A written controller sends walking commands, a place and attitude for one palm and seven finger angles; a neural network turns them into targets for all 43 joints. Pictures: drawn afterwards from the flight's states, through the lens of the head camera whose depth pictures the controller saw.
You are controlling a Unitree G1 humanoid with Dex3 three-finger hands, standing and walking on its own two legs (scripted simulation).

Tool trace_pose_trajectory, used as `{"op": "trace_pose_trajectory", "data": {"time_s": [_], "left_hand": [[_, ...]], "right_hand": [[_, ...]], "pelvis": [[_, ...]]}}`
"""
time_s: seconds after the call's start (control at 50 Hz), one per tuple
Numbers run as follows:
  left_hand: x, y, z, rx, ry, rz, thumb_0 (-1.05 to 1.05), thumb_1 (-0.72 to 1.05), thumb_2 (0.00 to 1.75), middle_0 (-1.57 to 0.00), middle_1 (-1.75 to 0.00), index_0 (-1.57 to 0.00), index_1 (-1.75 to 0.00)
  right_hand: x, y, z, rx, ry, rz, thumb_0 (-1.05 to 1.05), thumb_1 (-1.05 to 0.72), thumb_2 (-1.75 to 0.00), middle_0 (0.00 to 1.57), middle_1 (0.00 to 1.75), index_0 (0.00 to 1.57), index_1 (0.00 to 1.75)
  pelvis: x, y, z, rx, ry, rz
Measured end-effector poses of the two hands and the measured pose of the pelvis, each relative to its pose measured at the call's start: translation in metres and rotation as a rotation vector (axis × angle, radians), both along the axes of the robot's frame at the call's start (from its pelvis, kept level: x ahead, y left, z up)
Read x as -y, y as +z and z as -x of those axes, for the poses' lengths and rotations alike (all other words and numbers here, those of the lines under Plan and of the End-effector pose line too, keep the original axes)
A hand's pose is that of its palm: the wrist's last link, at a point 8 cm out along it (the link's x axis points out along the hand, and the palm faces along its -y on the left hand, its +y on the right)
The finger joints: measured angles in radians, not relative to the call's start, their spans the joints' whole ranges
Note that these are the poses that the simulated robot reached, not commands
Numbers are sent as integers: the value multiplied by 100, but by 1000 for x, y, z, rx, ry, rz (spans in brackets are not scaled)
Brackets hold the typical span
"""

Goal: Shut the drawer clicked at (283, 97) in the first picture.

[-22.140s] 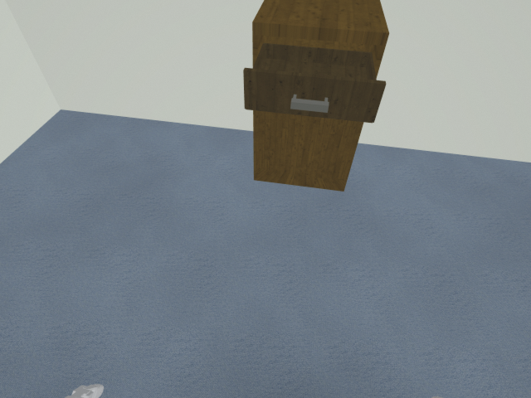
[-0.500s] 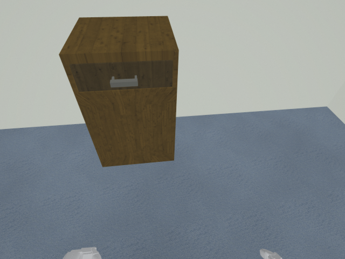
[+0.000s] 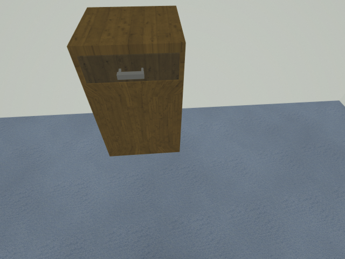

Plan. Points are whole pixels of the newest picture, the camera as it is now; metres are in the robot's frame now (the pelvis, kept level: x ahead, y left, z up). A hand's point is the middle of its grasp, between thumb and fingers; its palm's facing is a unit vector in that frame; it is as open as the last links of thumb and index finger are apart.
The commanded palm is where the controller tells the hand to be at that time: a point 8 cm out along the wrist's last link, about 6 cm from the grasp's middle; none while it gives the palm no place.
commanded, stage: let the arm hang, fingers relaxed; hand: left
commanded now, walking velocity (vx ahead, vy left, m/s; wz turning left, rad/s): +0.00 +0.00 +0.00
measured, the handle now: (130, 72) +0.87 +0.25 -0.07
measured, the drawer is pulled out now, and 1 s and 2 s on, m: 0.00 0.00 0.00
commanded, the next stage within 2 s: look to check the result in 0.38 s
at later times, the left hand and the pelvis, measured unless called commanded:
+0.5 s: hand out of the picture -0.02 +0.16 -0.18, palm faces +0.04 -0.99 -0.17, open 7.4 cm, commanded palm none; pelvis -0.01 -0.01 +0.00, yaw +0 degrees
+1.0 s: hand out of the picture +0.00 +0.17 -0.18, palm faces +0.03 -0.98 -0.20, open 7.4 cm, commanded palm none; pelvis +0.00 -0.01 +0.00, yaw +0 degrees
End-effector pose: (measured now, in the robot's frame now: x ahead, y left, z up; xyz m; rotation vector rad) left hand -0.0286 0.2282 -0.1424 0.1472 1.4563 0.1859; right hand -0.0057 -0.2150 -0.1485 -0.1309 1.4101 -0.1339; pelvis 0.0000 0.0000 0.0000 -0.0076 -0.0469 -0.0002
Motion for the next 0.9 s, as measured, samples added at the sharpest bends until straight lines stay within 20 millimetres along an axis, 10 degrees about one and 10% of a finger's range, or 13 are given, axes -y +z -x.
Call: {"op": "trace_pose_trajectory", "data": {"time_s": [0.44, 0.9], "left_hand": [[25, -8, -7, 24, -4, 53, 0, 91, 89, -20, -30, -20, -30], [13, -4, -15, 38, -9, 19, 0, 90, 89, -20, -29, -20, -30]], "right_hand": [[-11, 1, 37, -60, -56, -20, 0, -91, -90, 20, 30, 20, 30], [13, 4, 5, 6, -27, 23, 0, -91, -90, 20, 30, 20, 30]], "pelvis": [[5, 0, 7, -2, -8, -2], [9, 1, 4, -2, -8, -2]]}}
